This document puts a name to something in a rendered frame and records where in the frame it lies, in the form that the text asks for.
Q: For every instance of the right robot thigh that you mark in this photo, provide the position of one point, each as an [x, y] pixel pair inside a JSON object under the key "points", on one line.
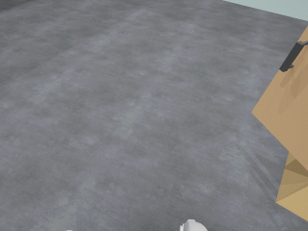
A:
{"points": [[192, 226]]}

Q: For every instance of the cupboard door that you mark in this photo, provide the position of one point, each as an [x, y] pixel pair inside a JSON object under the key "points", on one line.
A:
{"points": [[283, 107]]}

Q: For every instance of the handle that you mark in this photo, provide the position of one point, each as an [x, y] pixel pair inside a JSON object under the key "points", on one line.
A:
{"points": [[292, 55]]}

